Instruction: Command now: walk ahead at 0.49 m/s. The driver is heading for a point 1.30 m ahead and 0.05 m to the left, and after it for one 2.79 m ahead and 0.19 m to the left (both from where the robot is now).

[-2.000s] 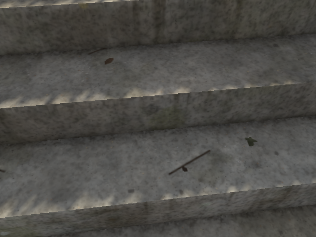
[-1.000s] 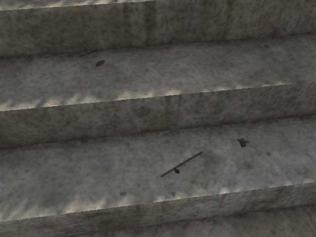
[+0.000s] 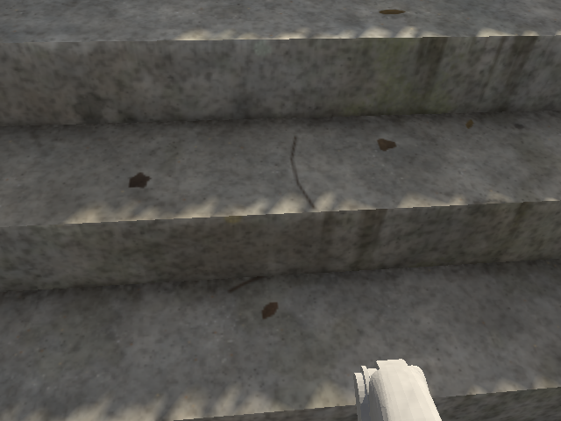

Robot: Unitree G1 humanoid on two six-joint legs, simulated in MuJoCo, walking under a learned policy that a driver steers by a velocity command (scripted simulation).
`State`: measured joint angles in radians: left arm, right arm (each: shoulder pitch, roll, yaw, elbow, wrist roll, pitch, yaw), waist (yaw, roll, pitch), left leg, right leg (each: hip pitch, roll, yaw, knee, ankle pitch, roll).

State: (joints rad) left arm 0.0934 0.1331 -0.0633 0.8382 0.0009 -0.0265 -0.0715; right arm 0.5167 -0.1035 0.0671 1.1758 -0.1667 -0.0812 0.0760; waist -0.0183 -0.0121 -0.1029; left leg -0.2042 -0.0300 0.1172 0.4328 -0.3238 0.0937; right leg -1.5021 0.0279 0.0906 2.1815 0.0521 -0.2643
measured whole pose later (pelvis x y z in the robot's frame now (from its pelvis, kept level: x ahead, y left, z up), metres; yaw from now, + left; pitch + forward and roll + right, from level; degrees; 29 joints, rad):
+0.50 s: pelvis +0.29 +0.02 +0.18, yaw +1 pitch +6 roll -3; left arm 0.51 0.11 -0.03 1.21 0.13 -0.07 -0.07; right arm 0.06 -0.18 0.04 0.84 -0.02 -0.03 0.06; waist 0.00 0.02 -0.15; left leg -1.37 0.05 -0.10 2.08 -0.25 0.26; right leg -0.26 0.03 -0.07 0.48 -0.33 -0.03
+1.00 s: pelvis +0.54 +0.09 +0.36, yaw +0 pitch +5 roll +1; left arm 0.12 0.15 -0.05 0.95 0.02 -0.04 -0.07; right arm 0.53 -0.10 0.04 1.24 -0.14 -0.05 0.06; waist -0.02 -0.03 -0.13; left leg -0.27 -0.05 0.07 0.52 -0.35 0.07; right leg -1.49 0.00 0.10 2.24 -0.03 -0.27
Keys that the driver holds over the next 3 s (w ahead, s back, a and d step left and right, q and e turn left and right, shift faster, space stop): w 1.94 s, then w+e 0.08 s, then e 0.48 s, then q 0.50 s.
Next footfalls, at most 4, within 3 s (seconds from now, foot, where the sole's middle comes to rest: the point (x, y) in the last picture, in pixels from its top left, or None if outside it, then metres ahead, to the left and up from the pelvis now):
0.18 right None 0.27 -0.10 -0.59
0.62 left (188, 349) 0.53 0.17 -0.41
1.18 right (302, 165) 0.83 -0.03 -0.22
1.68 left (181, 11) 1.08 0.22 -0.04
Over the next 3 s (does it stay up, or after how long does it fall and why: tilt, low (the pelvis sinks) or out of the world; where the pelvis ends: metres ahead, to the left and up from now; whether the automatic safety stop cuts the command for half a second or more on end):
stays up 1.33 0.11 0.90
